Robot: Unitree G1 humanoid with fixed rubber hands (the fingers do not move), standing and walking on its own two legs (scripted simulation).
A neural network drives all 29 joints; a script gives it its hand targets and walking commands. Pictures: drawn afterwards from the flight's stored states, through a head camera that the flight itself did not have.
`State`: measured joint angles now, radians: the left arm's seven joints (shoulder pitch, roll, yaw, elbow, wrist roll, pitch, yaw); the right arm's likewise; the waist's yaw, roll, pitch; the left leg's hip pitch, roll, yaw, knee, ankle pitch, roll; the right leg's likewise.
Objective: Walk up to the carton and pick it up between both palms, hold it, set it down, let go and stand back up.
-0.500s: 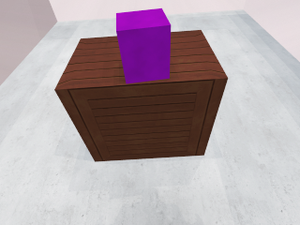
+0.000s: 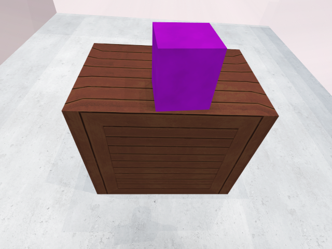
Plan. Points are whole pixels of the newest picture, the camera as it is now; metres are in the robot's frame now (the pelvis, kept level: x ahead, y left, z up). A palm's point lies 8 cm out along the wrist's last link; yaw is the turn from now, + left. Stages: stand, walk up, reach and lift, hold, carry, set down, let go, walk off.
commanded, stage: walk up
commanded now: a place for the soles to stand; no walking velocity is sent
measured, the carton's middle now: (182, 67) +0.72 -0.06 +0.08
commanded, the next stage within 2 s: none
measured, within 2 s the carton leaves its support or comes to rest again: neither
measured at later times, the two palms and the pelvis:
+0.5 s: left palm out of the picture +0.10 +0.25 -0.10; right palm out of the picture +0.12 -0.35 -0.12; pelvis +0.04 -0.06 +0.00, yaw +0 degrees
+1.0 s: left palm out of the picture +0.06 +0.26 -0.13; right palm out of the picture -0.01 -0.34 -0.12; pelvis -0.01 -0.03 -0.01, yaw +0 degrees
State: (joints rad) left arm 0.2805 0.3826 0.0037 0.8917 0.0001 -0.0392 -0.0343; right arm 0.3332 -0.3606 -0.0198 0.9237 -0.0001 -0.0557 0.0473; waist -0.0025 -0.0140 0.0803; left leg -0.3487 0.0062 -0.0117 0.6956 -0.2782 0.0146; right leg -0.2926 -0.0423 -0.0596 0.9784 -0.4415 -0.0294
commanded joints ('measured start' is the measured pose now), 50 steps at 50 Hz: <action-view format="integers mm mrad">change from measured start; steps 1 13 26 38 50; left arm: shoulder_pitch -35 -66 -123 -181 -133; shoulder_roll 235 184 245 256 197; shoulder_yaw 96 75 101 101 101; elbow -63 -43 -35 -66 3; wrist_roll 4 0 31 18 8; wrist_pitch -2 28 4 50 69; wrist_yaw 7 37 38 35 14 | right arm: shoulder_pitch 100 -32 1 71 -91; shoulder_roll -317 -271 -223 -196 -308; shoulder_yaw -107 -77 -52 -56 -73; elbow -64 -85 40 107 20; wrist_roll -1 11 -1 -9 -34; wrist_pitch -52 -23 46 39 0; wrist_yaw -47 -98 -60 -64 -82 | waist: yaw -33 -3 7 -22 2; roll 137 213 -182 -162 159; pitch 57 -43 -37 -94 59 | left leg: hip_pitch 136 31 -55 67 -81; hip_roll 233 204 -20 -3 184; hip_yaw -451 -189 -34 60 -400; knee -429 -162 204 -1 -350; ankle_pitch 25 661 -216 -108 -238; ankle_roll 109 157 8 39 153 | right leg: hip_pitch -286 -65 -36 -66 -123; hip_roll -43 -24 -218 -219 8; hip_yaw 111 23 324 224 84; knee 68 -195 -733 -629 -117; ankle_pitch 46 163 -239 -131 -50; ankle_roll -5 -29 -106 -108 14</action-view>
